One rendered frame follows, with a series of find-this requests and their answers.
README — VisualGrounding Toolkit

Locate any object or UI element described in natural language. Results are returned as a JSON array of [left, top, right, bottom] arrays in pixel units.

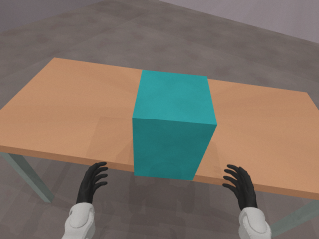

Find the left robot hand
[[76, 162, 108, 204]]

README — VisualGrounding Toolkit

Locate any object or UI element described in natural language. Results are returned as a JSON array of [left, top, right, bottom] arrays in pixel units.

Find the carton
[[132, 70, 217, 181]]

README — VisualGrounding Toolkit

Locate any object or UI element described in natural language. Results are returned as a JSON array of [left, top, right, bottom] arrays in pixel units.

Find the right robot hand
[[222, 164, 258, 211]]

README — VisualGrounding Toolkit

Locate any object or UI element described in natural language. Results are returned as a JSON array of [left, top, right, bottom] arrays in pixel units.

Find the table
[[0, 57, 319, 238]]

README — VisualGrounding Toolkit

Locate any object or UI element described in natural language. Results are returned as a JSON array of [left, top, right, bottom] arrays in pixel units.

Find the right robot forearm
[[238, 207, 272, 239]]

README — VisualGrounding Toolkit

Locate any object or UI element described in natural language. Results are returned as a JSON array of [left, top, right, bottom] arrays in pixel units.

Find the left robot forearm
[[61, 202, 96, 239]]

